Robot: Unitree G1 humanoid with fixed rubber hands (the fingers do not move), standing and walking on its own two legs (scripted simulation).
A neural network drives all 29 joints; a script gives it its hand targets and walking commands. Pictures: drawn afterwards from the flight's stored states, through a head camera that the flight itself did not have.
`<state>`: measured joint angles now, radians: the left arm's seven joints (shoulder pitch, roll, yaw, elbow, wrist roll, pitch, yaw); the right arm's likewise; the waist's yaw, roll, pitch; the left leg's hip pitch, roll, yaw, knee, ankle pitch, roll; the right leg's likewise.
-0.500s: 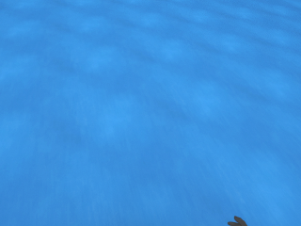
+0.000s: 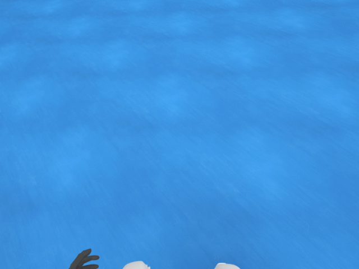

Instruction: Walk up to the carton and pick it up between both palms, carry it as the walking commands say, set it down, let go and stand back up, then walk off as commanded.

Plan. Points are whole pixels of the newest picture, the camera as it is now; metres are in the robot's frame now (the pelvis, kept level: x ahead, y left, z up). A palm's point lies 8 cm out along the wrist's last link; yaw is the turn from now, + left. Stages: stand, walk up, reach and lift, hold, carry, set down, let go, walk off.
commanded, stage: walk off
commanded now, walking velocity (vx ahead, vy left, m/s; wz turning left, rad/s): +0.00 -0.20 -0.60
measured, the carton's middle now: out of the picture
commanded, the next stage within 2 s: stand in 1.26 s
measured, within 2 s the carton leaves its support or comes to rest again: neither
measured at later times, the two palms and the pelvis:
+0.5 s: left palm out of the picture +0.10 +0.11 -0.12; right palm out of the picture -0.09 -0.44 -0.09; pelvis -0.04 -0.13 +0.01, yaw -18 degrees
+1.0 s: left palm out of the picture +0.05 -0.09 -0.13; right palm out of the picture -0.16 -0.56 -0.10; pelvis -0.13 -0.28 +0.00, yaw -33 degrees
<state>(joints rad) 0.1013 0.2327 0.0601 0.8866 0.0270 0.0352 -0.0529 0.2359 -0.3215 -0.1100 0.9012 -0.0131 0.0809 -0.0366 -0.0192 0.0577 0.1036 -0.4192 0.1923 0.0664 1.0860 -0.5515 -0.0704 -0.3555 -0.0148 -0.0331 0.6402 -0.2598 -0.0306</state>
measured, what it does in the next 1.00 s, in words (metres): steps to the right, turning right: left foot, then right foot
